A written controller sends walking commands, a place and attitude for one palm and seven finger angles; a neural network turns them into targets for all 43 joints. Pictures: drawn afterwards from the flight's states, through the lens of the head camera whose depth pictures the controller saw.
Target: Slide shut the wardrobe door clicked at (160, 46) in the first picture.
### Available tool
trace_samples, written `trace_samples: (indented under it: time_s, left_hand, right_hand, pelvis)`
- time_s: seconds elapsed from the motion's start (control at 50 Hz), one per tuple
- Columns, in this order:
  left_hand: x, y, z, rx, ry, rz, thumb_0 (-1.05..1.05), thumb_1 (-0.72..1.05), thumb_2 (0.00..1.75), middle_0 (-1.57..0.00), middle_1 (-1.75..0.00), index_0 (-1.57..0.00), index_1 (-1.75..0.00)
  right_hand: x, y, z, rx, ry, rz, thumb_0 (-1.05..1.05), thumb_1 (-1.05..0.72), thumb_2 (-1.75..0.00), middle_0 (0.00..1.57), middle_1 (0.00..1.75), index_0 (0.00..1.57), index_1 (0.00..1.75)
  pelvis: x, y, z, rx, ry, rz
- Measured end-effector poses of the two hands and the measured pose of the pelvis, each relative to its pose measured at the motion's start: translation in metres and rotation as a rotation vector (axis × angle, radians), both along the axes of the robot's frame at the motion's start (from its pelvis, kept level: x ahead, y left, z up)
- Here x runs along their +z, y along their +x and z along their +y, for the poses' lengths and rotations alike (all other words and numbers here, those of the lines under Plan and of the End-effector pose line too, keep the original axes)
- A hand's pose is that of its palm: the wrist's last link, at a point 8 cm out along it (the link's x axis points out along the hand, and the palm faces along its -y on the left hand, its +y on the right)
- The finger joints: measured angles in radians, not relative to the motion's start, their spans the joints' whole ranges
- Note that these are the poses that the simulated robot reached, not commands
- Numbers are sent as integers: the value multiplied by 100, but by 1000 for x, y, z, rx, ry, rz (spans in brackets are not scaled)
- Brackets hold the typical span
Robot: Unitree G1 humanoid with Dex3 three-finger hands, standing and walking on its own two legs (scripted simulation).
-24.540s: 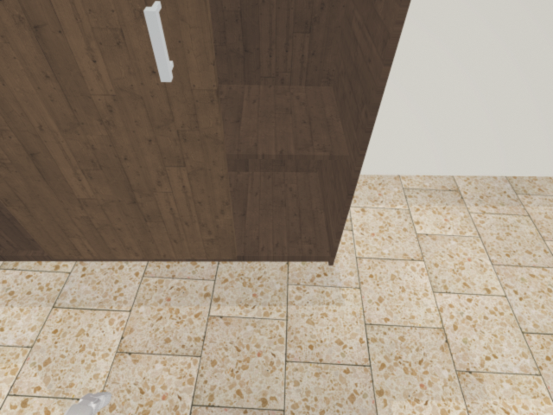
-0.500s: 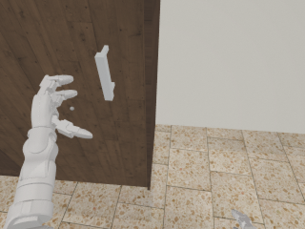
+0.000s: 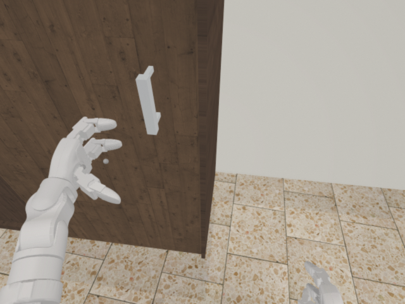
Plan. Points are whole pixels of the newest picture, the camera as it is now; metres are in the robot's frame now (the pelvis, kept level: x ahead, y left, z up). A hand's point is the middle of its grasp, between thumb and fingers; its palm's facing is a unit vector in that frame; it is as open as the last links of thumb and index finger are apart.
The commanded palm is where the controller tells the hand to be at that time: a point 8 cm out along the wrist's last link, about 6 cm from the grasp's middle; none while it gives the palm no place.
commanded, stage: draw the hand back to the body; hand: left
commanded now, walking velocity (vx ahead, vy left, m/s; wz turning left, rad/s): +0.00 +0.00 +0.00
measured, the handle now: (151, 101) +0.48 +0.16 +0.17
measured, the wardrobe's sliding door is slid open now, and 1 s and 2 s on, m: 0.00 0.00 0.00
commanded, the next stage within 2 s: step back with the hand held close in 1.46 s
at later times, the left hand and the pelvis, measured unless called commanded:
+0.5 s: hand (69, 180) +0.26 +0.25 +0.17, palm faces +0.26 -0.95 -0.18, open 14.1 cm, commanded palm +0.21 +0.28 +0.17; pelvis +0.00 +0.00 +0.00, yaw +0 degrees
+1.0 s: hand (42, 200) +0.22 +0.27 +0.16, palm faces +0.41 -0.85 -0.34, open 9.5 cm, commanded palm +0.17 +0.31 +0.18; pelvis +0.01 +0.02 +0.01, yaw -1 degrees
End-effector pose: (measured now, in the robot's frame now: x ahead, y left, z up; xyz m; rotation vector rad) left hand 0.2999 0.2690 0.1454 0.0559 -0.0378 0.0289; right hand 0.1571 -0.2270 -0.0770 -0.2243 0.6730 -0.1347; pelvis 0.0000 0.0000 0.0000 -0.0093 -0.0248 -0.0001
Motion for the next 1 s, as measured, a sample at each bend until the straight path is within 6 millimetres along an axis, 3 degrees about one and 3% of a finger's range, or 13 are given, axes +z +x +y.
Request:
trace_samples:
  time_s: [0.08, 0.16, 0.34, 0.44, 0.5, 0.58, 0.68, 0.76, 0.88, 1.0]
  left_hand:
    - [10, -1, 5, -62, -16, 26, -2, -55, 20, -25, -115, -26, -115]
    - [19, -15, 13, -33, -47, -34, -2, -55, 20, -25, -115, -25, -115]
    - [-6, -58, 19, 15, -20, 39, -2, -54, 21, -25, -114, -25, -114]
    - [16, -70, 19, 84, 82, -70, -2, -48, 24, -25, -111, -25, -111]
    - [26, -77, 23, 213, 146, -142, -2, -41, 27, -25, -107, -25, -107]
    - [21, -86, 24, 295, 185, -149, -2, -30, 33, -24, -100, -25, -100]
    - [13, -98, 25, 327, 230, -113, -1, -13, 41, -24, -90, -24, -90]
    - [21, -106, 31, 352, 269, -139, -1, 1, 48, -23, -82, -24, -82]
    - [34, -113, 39, 379, 313, -177, -1, 22, 58, -23, -69, -23, -69]
    - [28, -120, 42, 379, 331, -138, 0, 44, 68, -22, -56, -22, -56]
  right_hand:
    - [4, -4, -7, -32, 5, -37, 1, -90, -90, 20, 30, 20, 30]
    - [8, -3, -12, -32, 14, -75, 1, -90, -90, 20, 30, 20, 30]
    - [18, 8, -11, 14, -8, -124, 1, -90, -90, 20, 30, 20, 30]
    - [25, 18, 1, 57, -14, -165, 1, -90, -90, 20, 30, 20, 30]
    - [26, 21, 9, 80, -4, -159, 1, -90, -90, 20, 30, 20, 30]
    - [21, 20, 17, 93, 11, -118, 1, -90, -90, 20, 30, 20, 30]
    - [11, 14, 22, 91, 16, -52, 1, -90, -90, 20, 30, 20, 30]
    - [7, 11, 23, 84, 11, -21, 1, -90, -90, 20, 30, 20, 30]
    - [7, 16, 23, 72, 13, -21, 1, -90, -90, 20, 30, 20, 30]
    - [12, 23, 21, 65, 9, -37, 1, -90, -90, 20, 30, 20, 30]
  pelvis:
    - [1, 2, 0, -9, 2, -8]
    - [1, 5, -1, -16, 4, -9]
    - [0, 0, 0, -8, -2, -31]
    - [1, -1, 1, -2, -6, -47]
    - [2, -4, 2, -3, -4, -47]
    - [4, -4, 5, -10, 0, -45]
    - [6, 0, 9, -14, 1, -47]
    - [7, 6, 12, -12, -1, -55]
    - [7, 11, 15, -17, -3, -64]
    - [7, 13, 16, -23, -3, -62]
